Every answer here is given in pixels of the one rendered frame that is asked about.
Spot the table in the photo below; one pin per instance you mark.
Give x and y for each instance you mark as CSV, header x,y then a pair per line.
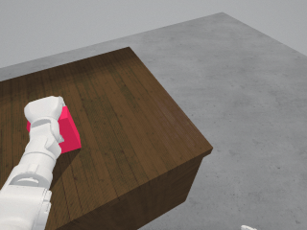
x,y
139,153

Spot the left robot forearm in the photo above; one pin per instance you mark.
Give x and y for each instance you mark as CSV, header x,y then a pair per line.
x,y
39,159

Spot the robot left hand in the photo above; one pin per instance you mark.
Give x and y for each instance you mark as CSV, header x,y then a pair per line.
x,y
45,107

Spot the sponge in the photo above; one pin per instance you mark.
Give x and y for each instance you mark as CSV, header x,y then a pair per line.
x,y
67,130

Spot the left robot upper arm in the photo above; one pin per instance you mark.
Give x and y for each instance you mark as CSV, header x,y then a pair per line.
x,y
24,208

